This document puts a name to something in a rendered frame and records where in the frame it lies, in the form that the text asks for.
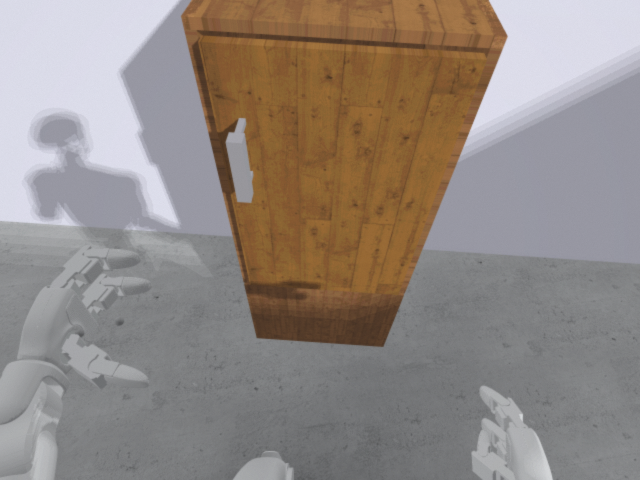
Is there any robot left shin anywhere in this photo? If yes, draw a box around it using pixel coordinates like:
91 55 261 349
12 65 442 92
261 451 282 460

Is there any cupboard door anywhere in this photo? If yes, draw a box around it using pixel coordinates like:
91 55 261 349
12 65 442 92
198 35 487 295

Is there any left robot hand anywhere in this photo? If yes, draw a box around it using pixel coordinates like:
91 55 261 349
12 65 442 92
17 245 152 389

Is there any right robot hand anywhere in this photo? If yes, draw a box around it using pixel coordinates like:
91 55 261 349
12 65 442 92
471 386 553 480

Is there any robot left thigh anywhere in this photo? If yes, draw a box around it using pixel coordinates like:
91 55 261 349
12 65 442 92
233 457 294 480

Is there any handle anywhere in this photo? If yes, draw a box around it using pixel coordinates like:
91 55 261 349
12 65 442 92
226 118 254 203

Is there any left robot forearm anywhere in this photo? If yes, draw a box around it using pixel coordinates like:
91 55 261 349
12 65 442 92
0 359 70 480

